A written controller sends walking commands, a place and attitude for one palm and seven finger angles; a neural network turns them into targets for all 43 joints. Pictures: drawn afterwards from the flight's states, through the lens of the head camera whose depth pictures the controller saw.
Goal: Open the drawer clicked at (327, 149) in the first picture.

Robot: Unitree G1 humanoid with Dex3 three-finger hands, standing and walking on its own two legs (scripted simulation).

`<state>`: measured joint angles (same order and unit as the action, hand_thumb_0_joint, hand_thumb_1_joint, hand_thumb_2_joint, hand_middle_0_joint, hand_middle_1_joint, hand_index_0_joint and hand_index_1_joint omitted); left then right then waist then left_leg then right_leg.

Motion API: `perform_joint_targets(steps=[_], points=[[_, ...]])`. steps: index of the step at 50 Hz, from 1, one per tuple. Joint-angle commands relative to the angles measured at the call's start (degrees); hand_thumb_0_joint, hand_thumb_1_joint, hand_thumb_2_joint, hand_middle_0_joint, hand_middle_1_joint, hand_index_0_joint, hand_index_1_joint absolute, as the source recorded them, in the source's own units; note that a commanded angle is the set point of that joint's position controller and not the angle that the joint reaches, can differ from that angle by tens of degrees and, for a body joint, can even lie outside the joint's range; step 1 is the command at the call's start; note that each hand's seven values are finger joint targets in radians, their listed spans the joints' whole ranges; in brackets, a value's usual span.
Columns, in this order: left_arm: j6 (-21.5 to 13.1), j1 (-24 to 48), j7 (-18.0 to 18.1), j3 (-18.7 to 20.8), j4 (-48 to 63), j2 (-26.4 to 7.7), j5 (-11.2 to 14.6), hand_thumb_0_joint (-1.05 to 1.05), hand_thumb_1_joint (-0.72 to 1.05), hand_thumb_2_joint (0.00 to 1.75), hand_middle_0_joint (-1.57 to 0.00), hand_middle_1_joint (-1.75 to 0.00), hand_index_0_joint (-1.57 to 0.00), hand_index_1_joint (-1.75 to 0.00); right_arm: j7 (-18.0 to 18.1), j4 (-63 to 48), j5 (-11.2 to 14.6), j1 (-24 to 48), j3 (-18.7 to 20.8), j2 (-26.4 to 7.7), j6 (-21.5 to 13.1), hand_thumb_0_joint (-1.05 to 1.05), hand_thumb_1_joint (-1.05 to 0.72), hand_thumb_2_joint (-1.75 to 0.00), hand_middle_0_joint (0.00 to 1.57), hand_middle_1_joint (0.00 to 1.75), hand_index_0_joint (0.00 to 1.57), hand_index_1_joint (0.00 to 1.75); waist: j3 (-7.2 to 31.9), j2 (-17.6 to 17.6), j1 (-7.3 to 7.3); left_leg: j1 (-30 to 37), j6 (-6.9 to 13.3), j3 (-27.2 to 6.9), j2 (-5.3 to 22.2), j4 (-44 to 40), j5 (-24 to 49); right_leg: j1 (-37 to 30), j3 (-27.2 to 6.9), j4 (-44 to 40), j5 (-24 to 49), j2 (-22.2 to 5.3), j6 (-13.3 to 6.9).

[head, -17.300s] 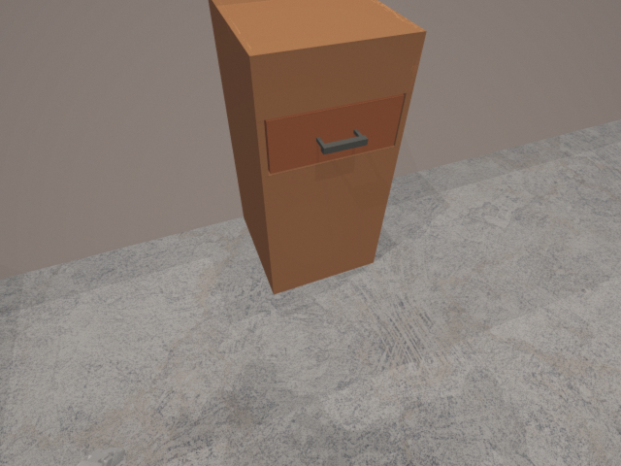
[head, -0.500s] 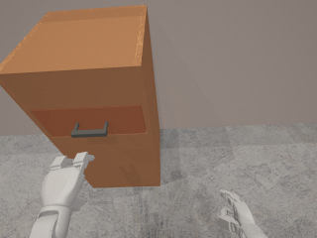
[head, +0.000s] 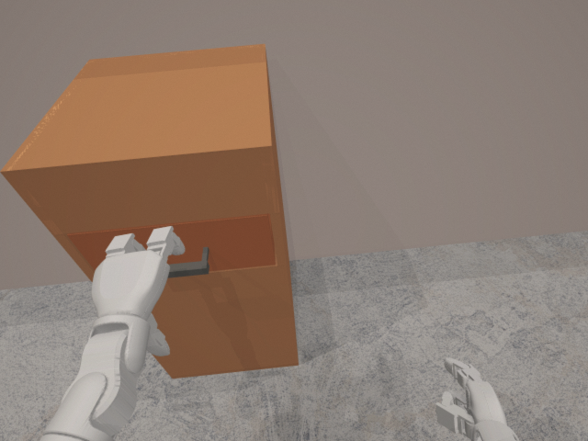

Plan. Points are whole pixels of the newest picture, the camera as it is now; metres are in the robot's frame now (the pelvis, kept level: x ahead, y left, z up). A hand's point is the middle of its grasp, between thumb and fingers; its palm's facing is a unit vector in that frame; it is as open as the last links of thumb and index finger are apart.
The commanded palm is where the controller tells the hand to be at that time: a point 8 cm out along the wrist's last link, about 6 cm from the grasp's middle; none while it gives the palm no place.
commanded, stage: raise the hand with hooked fingers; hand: left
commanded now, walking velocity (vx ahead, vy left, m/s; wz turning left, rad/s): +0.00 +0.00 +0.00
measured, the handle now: (177, 262) +0.46 +0.30 -0.09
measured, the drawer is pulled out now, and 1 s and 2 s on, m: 0.00 0.00 0.00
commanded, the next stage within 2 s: move the hooked fingers above the handle in 0.54 s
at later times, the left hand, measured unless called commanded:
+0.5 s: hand (104, 294) +0.28 +0.29 +0.07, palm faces +0.06 -0.10 -0.99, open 13.8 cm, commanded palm +0.25 +0.30 +0.13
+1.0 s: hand (118, 280) +0.32 +0.30 +0.05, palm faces +0.02 -0.06 -1.00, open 13.8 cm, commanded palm +0.29 +0.30 +0.11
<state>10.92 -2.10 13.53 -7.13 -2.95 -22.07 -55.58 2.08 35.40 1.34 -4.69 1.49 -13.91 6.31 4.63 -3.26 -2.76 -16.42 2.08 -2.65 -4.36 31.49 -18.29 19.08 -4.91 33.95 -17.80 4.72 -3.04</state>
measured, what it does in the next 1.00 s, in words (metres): stands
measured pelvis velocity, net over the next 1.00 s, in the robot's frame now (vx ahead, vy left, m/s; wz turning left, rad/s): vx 0.00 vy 0.03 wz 0.04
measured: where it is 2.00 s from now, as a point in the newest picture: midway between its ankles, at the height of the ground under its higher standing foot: outside the picture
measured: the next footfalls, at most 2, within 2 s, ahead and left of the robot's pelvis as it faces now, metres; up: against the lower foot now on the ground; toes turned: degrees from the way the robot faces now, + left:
none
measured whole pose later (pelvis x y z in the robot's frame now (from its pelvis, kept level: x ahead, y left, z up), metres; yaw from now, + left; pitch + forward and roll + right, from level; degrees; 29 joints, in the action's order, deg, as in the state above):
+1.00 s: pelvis +0.00 +0.03 +0.00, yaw +2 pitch +5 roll -1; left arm 1.8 9.7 10.2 -3.5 -15.6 -26.3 -56.6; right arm 1.5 35.3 1.3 -9.1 0.8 -13.3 5.5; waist 2.0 -2.8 -3.6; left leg -18.4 3.9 -4.5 -5.9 30.2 -16.7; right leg 19.0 -3.1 29.5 -15.9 2.8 -1.1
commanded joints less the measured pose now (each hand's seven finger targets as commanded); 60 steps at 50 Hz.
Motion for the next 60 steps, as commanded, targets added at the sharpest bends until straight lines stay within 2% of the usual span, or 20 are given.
perform_joint_targets(steps=[1, 7, 13, 17, 20, 21, 25, 26, 30, 34, 39, 40, 42, 45, 46, 47, 52, 55, 58, 60], points=[[1.1, 20.7, 0.8, 7.7, 7.9, -12.1, -0.9, 0.00, -0.50, 0.30, -0.30, -1.20, -0.30, -1.20, 0.5, -9.0, 0.4, 7.5, 0.4, -4.7, -2.6, 0.00, -0.90, -0.90, 0.20, 0.30, 0.20, 0.30, 8.1, 1.7, -0.67, 2.0, 0.3, 1.5, 1.1, -5.6, 14.0, -8.7, 0.3, -6.4, 13.0, -3.4, 0.3], [1.3, 28.7, -4.2, 5.1, 3.7, -11.8, -0.1, 0.00, -0.50, 0.30, -0.30, -1.20, -0.30, -1.20, 0.7, -9.1, 0.7, 6.0, -0.2, -5.1, -2.6, 0.00, -0.90, -0.90, 0.20, 0.30, 0.20, 0.30, 7.3, 1.1, 0.05, 5.2, -0.3, 0.1, 2.2, -8.1, 13.2, -7.8, 3.2, -8.4, 8.1, -3.0, -0.1], [-2.9, 22.3, -8.2, 5.1, 3.3, -10.5, 0.7, 0.00, -0.50, 0.30, -0.30, -1.20, -0.30, -1.20, -0.4, -10.2, 0.1, 4.2, -0.1, -5.5, -2.5, 0.00, -0.90, -0.90, 0.20, 0.30, 0.20, 0.30, 6.0, 2.6, -0.83, 5.5, -0.9, -1.1, 3.1, -9.0, 15.8, -7.5, 4.5, -8.8, 8.7, -2.8, -0.5], [-7.6, 25.5, -6.4, 8.1, 8.7, -13.5, -0.3, 0.00, -0.50, 0.30, -0.30, -1.20, -0.30, -1.20, -0.8, -9.9, -0.4, 3.2, 0.3, -5.6, -3.4, 0.00, -0.90, -0.90, 0.20, 0.30, 0.20, 0.30, 7.7, -1.1, -1.39, 6.9, -2.0, -3.4, 3.7, -9.3, 17.3, -6.6, 4.8, -7.9, 7.8, -2.3, -0.9], [-10.1, 27.4, -3.3, 11.2, 12.7, -16.4, -0.6, 0.00, -0.50, 0.30, -0.30, -1.20, -0.30, -1.20, -0.8, -9.3, -0.7, 2.2, 0.9, -5.6, -4.0, 0.00, -0.90, -0.90, 0.20, 0.30, 0.20, 0.30, 11.3, -3.9, -2.16, 8.8, -3.2, -5.0, 3.8, -9.1, 19.6, -6.9, 4.7, -7.0, 8.3, -2.0, -1.1], [-10.4, 27.5, -2.3, 10.9, 12.9, -15.7, -0.6, 0.00, -0.50, 0.30, -0.30, -1.20, -0.30, -1.20, -0.9, -9.3, -0.6, 2.3, 1.0, -5.4, -4.4, 0.00, -0.90, -0.90, 0.20, 0.30, 0.20, 0.30, 11.9, -4.1, -2.08, 9.6, -3.2, -5.7, 4.0, -8.7, 19.3, -5.9, 4.7, -6.8, 8.2, -2.2, -0.9], [-8.9, 24.4, -0.1, 10.9, 9.1, -14.4, 0.3, 0.00, -0.50, 0.30, -0.30, -1.20, -0.30, -1.20, -1.2, -7.7, -0.2, 1.4, 1.5, -5.7, -4.6, 0.00, -0.90, -0.90, 0.20, 0.30, 0.20, 0.30, 11.1, -3.0, -1.77, 8.9, -4.0, -5.3, 3.9, -8.4, 21.4, -4.9, 4.8, -7.0, 8.8, -1.9, -0.9], [-7.9, 24.3, -0.1, 9.4, 7.9, -13.0, 0.6, 0.00, -0.50, 0.30, -0.30, -1.20, -0.30, -1.20, -1.4, -7.3, 0.1, 1.3, 1.5, -5.8, -4.4, 0.00, -0.90, -0.90, 0.20, 0.30, 0.20, 0.30, 9.9, -1.6, -1.24, 8.6, -4.1, -5.6, 4.2, -8.5, 20.9, -4.0, 5.2, -7.0, 8.6, -2.1, -0.7], [-4.6, 23.0, -2.0, 6.8, 6.1, -11.5, 1.1, 0.00, -0.50, 0.30, -0.30, -1.20, -0.30, -1.20, -1.4, -7.6, 0.5, 1.7, 1.6, -6.7, -3.9, 0.00, -0.90, -0.90, 0.20, 0.30, 0.20, 0.30, 10.1, 0.9, -0.75, 8.3, -3.9, -4.9, 4.2, -8.8, 21.1, -5.4, 4.9, -7.7, 9.2, -2.2, -0.6], [-3.9, 22.8, -4.3, 5.0, 6.1, -11.0, 0.6, 0.00, -0.50, 0.30, -0.30, -1.20, -0.30, -1.20, -1.3, -8.0, 0.1, 1.2, 1.4, -6.8, -3.3, 0.00, -0.90, -0.90, 0.20, 0.30, 0.20, 0.30, 10.8, 2.1, -0.32, 9.2, -3.4, -4.5, 4.2, -8.1, 24.1, -5.9, 5.1, -8.1, 10.6, -2.6, -0.3], [-6.4, 25.8, -4.4, 8.4, 2.9, -14.4, -0.5, 0.00, -0.50, 0.30, -0.30, -1.20, -0.30, -1.20, -0.8, -7.9, -0.2, 0.5, 1.0, -6.7, -2.9, 0.00, -0.90, -0.90, 0.20, 0.30, 0.20, 0.30, 8.7, 2.2, -0.53, 7.0, -2.8, -3.2, 3.4, -7.6, 22.7, -5.4, 5.2, -8.0, 10.8, -2.3, -0.7], [-7.0, 27.1, -3.8, 10.4, 2.7, -16.6, -0.9, 0.00, -0.50, 0.30, -0.30, -1.20, -0.30, -1.20, -0.6, -7.6, -0.3, 0.3, 1.0, -6.9, -2.7, 0.00, -0.90, -0.90, 0.20, 0.30, 0.20, 0.30, 9.1, 1.0, -0.83, 6.3, -2.8, -2.9, 3.2, -7.6, 21.5, -5.8, 4.9, -7.9, 10.1, -2.1, -0.9], [-8.4, 29.5, -2.6, 9.4, 2.0, -15.3, -1.5, 0.00, -0.50, 0.30, -0.30, -1.20, -0.30, -1.20, -0.4, -7.7, -0.3, -0.1, 1.0, -6.2, -3.1, 0.00, -0.90, -0.90, 0.20, 0.30, 0.20, 0.30, 10.3, -1.0, -0.70, 7.0, -2.7, -3.0, 2.8, -6.6, 22.3, -4.9, 5.2, -7.1, 10.5, -2.1, -1.1], [-9.5, 29.1, -0.6, 13.2, 0.9, -18.8, -1.9, 0.00, -0.50, 0.30, -0.30, -1.20, -0.30, -1.20, -0.2, -7.4, -0.5, -1.1, 1.5, -6.4, -3.1, 0.00, -0.90, -0.90, 0.20, 0.30, 0.20, 0.30, 13.8, -2.8, -1.45, 6.7, -3.0, -2.4, 2.3, -5.2, 24.9, -6.1, 4.6, -6.2, 12.5, -1.9, -1.3], [-9.5, 28.7, -0.3, 10.9, 0.2, -15.9, -1.5, 0.00, -0.50, 0.30, -0.30, -1.20, -0.30, -1.20, -0.3, -7.7, -0.4, -0.9, 1.5, -6.0, -3.3, 0.00, -0.90, -0.90, 0.20, 0.30, 0.20, 0.30, 13.7, -3.5, -0.99, 7.0, -2.5, -1.9, 2.2, -4.4, 25.2, -5.3, 4.6, -6.0, 13.6, -2.1, -1.2], [-9.4, 28.6, 0.0, 11.8, -1.3, -16.7, -1.4, 0.00, -0.50, 0.30, -0.30, -1.20, -0.30, -1.20, -0.3, -7.1, -0.4, -1.4, 1.7, -6.2, -3.2, 0.00, -0.90, -0.90, 0.20, 0.30, 0.20, 0.30, 13.9, -1.6, -0.71, 6.3, -2.4, -1.6, 2.3, -4.0, 26.0, -5.4, 4.6, -5.7, 14.9, -1.9, -1.2], [-8.2, 27.8, -0.7, 9.0, -6.9, -13.9, -0.3, 0.00, -0.50, 0.30, -0.30, -1.20, -0.30, -1.20, 0.0, -7.0, 0.1, -2.1, 2.0, -7.1, -2.9, 0.00, -0.90, -0.90, 0.20, 0.30, 0.20, 0.30, 13.0, 3.8, 0.97, 2.2, -0.6, 0.1, 1.8, -2.3, 22.7, -5.1, 3.7, -5.2, 17.6, -2.2, -0.4], [-8.9, 27.3, -1.3, 11.7, -7.6, -17.6, -0.3, 0.00, -0.50, 0.30, -0.30, -1.20, -0.30, -1.20, 0.5, -7.2, 0.0, -2.5, 2.2, -7.9, -2.4, 0.00, -0.90, -0.90, 0.20, 0.30, 0.20, 0.30, 15.3, 4.1, 0.55, 0.1, 0.2, 0.5, 1.0, -1.1, 22.9, -7.8, 2.3, -4.2, 21.3, -2.5, -0.2], [-11.1, 29.2, -1.1, 11.4, -6.9, -17.5, -0.4, 0.00, -0.50, 0.30, -0.30, -1.20, -0.30, -1.20, 0.8, -7.1, -0.2, -2.8, 2.5, -7.5, -2.5, 0.00, -0.90, -0.90, 0.20, 0.30, 0.20, 0.30, 16.4, 3.1, 1.06, -0.4, 0.9, 1.2, 0.8, 0.5, 22.8, -7.3, 1.8, -3.3, 23.9, -2.8, 0.1], [-12.7, 28.4, -0.3, 15.6, -7.6, -21.5, -0.6, 0.00, -0.50, 0.30, -0.30, -1.20, -0.30, -1.20, 1.1, -6.9, -0.4, -3.4, 2.7, -7.6, -2.5, 0.00, -0.90, -0.90, 0.20, 0.30, 0.20, 0.30, 17.2, 2.6, 0.26, -2.2, 1.0, 1.2, 0.5, 1.1, 22.8, -8.4, 0.8, -2.6, 25.4, -2.8, 0.0]])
